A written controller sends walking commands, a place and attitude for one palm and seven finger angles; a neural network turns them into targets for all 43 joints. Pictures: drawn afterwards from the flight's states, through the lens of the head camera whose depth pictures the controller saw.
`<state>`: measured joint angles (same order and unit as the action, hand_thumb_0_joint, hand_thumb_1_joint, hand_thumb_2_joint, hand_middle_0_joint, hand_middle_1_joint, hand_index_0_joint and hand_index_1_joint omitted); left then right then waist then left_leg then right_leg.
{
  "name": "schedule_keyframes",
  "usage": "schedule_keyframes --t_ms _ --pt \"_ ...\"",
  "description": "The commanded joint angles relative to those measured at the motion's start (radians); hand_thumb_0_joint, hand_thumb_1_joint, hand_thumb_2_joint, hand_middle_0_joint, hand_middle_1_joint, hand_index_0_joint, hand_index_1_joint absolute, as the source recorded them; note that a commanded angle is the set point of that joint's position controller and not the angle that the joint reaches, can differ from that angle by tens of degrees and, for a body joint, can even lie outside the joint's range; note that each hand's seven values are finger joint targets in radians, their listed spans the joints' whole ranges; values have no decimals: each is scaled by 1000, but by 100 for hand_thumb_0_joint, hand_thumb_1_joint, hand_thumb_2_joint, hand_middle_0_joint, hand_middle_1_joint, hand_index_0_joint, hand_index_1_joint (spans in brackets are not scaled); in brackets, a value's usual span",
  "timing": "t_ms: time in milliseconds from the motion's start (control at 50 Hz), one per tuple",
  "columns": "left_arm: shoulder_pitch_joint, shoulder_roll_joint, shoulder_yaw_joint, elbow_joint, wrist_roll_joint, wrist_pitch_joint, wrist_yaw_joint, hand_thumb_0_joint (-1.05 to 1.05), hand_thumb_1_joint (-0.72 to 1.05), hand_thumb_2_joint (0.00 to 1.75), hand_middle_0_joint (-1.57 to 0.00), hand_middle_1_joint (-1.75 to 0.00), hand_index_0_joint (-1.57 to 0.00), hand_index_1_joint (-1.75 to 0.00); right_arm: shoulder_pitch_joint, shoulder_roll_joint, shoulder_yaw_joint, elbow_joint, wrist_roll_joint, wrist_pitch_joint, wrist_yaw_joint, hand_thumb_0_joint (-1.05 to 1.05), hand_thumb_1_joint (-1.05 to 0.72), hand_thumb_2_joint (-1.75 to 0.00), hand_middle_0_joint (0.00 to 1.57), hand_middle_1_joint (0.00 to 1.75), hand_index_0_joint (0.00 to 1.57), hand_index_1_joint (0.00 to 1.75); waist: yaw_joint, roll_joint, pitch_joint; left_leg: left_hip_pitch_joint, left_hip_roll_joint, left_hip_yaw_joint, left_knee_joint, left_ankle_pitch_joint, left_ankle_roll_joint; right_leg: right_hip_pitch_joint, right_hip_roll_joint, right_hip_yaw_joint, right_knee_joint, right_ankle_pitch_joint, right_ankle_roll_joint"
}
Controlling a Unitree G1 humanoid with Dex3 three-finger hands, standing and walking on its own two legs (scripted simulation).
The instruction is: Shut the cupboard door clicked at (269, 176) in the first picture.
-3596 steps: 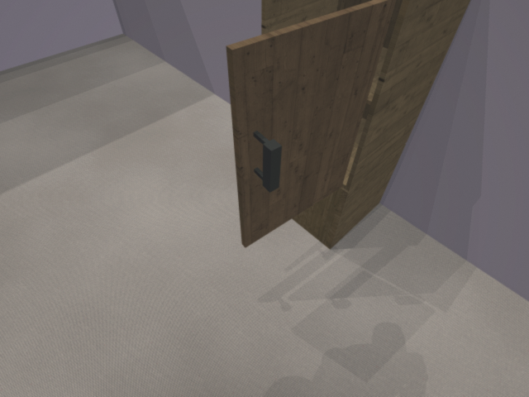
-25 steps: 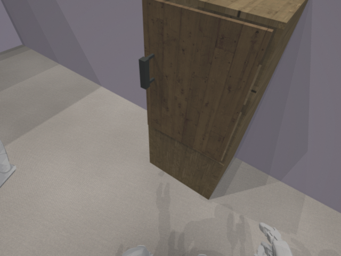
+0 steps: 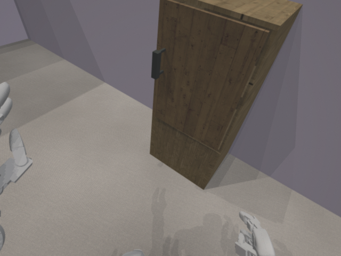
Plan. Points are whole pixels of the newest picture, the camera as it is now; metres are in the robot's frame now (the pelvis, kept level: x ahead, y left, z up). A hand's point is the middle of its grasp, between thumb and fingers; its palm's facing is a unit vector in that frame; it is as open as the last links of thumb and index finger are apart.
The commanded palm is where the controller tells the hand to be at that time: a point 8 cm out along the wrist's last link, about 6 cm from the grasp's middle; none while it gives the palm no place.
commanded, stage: stop stepping back and stand still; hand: left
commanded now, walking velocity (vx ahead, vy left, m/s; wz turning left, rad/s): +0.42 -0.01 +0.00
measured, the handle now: (159, 63) +0.86 +0.16 +0.02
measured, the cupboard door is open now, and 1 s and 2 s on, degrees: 2 2 2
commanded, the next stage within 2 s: let the arm hang, fingers relaxed in 1.32 s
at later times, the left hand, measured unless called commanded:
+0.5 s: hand out of the picture +0.11 +0.30 +0.18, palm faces +0.42 -0.83 -0.38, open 7.4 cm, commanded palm +0.03 +0.33 +0.19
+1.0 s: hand out of the picture +0.09 +0.30 +0.19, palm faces +0.44 -0.79 -0.42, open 7.4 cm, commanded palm +0.02 +0.34 +0.19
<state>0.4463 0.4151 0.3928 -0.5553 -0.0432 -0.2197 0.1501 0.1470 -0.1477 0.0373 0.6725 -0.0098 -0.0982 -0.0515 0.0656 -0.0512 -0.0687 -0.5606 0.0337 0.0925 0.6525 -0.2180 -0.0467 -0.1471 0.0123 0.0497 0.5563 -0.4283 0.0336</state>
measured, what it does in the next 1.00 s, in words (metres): walks backwards: left foot, then left foot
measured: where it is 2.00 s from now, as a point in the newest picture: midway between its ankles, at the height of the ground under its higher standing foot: outside the picture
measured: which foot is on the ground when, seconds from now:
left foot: up 0.00-0.00, down 0.02-0.16, up 0.18-0.34, down 0.36-0.58, up 0.60-0.86, down 0.88-1.00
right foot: down 0.00-0.36, up 0.38-0.58, down 0.60-1.00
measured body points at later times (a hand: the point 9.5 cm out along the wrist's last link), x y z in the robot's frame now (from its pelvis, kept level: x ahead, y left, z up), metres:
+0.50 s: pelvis -0.12 +0.03 +0.01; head -0.15 +0.07 +0.45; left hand +0.08 +0.34 +0.20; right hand -0.02 -0.21 -0.08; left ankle -0.04 +0.15 -0.72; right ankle -0.11 -0.07 -0.66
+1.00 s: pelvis -0.12 +0.04 +0.01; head -0.13 +0.06 +0.46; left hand +0.06 +0.34 +0.21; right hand +0.03 -0.21 -0.06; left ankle -0.09 +0.18 -0.72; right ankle -0.13 -0.05 -0.72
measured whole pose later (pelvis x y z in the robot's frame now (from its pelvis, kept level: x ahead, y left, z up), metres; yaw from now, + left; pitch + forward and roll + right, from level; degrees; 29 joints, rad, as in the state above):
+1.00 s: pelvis -0.12 +0.04 +0.01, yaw -1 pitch -1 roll +1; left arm 0.50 0.42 0.42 -0.50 -0.03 -0.18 0.17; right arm 0.22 -0.19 0.00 0.63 -0.01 -0.10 -0.09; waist -0.01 -0.07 -0.02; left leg -0.29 0.06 0.10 0.58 -0.26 -0.02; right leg -0.27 -0.02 -0.06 0.64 -0.36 0.00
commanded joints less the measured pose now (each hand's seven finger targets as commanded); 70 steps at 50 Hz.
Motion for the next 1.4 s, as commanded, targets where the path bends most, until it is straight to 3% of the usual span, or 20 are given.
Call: schedule_keyframes --t_ms 0,40,120,140,160,220,300,340,360,420,500,540,560,580,820,880,940,1040,1160,1380 --pt "-108 193 129 -114 -17 5 9 0 90 90 -20 -30 -20 -30 -41 -193 -68 -189 26 -45 -50 0 -90 -90 20 30 20 30 -85 326 -1 277 154 -284 -359 -74 69 -212 32 -76 41 51 -19" --pt "-23 227 196 -127 -29 -8 11 0 90 90 -20 -30 -20 -30 -41 -192 -70 -219 22 -47 -43 0 -90 -90 20 30 20 30 -71 368 -35 154 180 -350 -610 -610 -31 -84 119 -132 99 -164 -49" --pt "176 230 197 -250 -34 3 -2 0 90 90 -20 -30 -20 -30 -10 -164 -79 -241 10 -30 -15 0 -90 -90 20 30 20 30 -57 249 -106 88 18 -49 -370 -425 -99 98 81 -130 -108 -127 -116" --pt "185 257 213 -275 -26 2 -1 0 90 90 -20 -30 -20 -30 -9 -158 -85 -239 13 -18 -11 0 -90 -90 20 30 20 30 -57 18 -78 140 -69 62 47 -246 -46 -102 -102 102 -290 -232 -172" --pt "151 300 254 -295 -28 -5 12 0 90 90 -20 -30 -20 -30 -15 -178 -101 -225 16 -18 -12 0 -90 -90 20 30 20 30 -55 -194 -40 145 -78 -56 408 -203 -14 -362 -327 453 -443 -408 -281" --pt "-14 244 190 -202 3 -34 43 0 90 90 -20 -30 -20 -30 27 -163 -67 -183 -10 -20 -20 0 -90 -90 20 30 20 30 -102 -29 67 35 73 -145 319 -184 37 -312 -292 227 -306 -208 -222" --pt "-270 164 51 -11 27 -12 57 0 90 90 -20 -30 -20 -30 51 -205 -88 -129 5 -54 -63 0 -90 -90 20 30 20 30 -120 102 81 325 2 -9 -90 -231 55 -376 -140 -37 -23 -295 -130" --pt "-301 180 72 -114 32 -24 60 0 90 90 -20 -30 -20 -30 39 -246 -99 -171 16 -69 -66 0 -90 -90 20 30 20 30 -114 465 119 335 288 -584 -462 -556 190 -522 45 -140 457 -163 -34" --pt "-187 226 122 -56 25 -34 46 0 90 90 -20 -30 -20 -30 28 -219 -91 -166 13 -74 -56 0 -90 -90 20 30 20 30 -110 379 108 242 351 -712 -553 -695 213 -502 20 -54 622 -93 -34" --pt "28 193 143 -187 18 -25 17 0 90 90 -20 -30 -20 -30 -35 -187 -94 -181 6 -52 -11 0 -90 -90 20 30 20 30 -71 225 54 48 288 -462 -530 -604 176 -306 -8 -68 593 46 -49" --pt "136 224 183 -261 16 -26 30 0 90 90 -20 -30 -20 -30 -29 -174 -77 -196 -13 -20 -10 0 -90 -90 20 30 20 30 -64 388 1 -100 199 -190 -433 -539 110 92 61 -209 151 -31 -75" --pt "129 241 209 -210 22 -4 40 0 90 90 -20 -30 -20 -30 -5 -153 -76 -182 -10 0 -15 0 -90 -90 20 30 20 30 -54 183 -13 -196 86 -82 -74 -463 71 216 -24 -72 -100 -123 -129" --pt "131 276 247 -160 23 6 46 0 90 90 -20 -30 -20 -30 4 -137 -79 -183 -1 10 -13 0 -90 -90 20 30 20 30 -56 -94 10 -282 -10 -18 288 -338 52 147 -268 351 -312 -289 -227" --pt "9 284 239 -188 6 -16 43 0 90 90 -20 -30 -20 -30 5 -164 -82 -172 -8 -5 -21 0 -90 -90 20 30 20 30 -78 -100 70 -283 -7 -83 481 -230 40 22 -394 484 -400 -153 -282" --pt "-119 171 77 -128 24 -27 58 0 90 90 -20 -30 -20 -30 6 -172 -77 -167 -4 -53 -65 0 -90 -90 20 30 20 30 -76 -1 42 349 8 32 -147 -91 66 -217 -183 34 -200 -129 -153" --pt "-69 208 140 -226 14 -39 60 0 90 90 -20 -30 -20 -30 3 -211 -90 -204 10 -54 -57 0 -90 -90 20 30 20 30 -61 268 -25 450 236 -309 -289 223 142 -244 -25 -98 127 153 -40" --pt "-19 211 167 -222 12 -40 39 0 90 90 -20 -30 -20 -30 1 -169 -74 -184 -4 -60 -38 0 -90 -90 20 30 20 30 -75 326 34 301 245 -266 -357 147 134 -165 -25 -96 91 52 -26" --pt "127 179 175 -142 -11 -24 31 0 90 90 -20 -30 -20 -30 30 -174 -83 -206 23 -51 -16 0 -90 -90 20 30 20 30 -79 128 -63 250 120 -65 -176 172 51 31 -57 -19 -105 430 -52" --pt "103 200 165 -106 -16 5 46 0 90 90 -20 -30 -20 -30 10 -158 -69 -202 26 -16 -30 0 -90 -90 20 30 20 30 -89 25 -100 302 51 -48 -94 147 36 -4 -162 78 -124 691 -83" --pt "37 178 123 -105 -2 3 44 0 90 90 -20 -30 -20 -30 -13 -166 -66 -207 26 -7 -45 0 -90 -90 20 30 20 30 -76 90 -13 317 63 -67 -184 136 53 -59 -105 12 -170 386 -53"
